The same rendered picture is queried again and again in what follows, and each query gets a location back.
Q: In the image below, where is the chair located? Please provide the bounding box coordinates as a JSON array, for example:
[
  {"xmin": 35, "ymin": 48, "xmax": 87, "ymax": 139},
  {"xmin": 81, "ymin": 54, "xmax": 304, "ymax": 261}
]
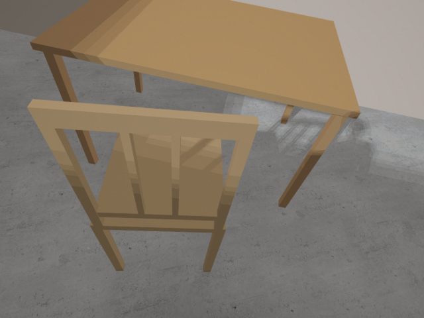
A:
[{"xmin": 27, "ymin": 99, "xmax": 259, "ymax": 272}]

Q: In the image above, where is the table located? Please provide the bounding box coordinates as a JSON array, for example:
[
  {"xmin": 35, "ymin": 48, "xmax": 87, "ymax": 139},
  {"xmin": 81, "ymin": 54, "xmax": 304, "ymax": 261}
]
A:
[{"xmin": 30, "ymin": 0, "xmax": 361, "ymax": 208}]

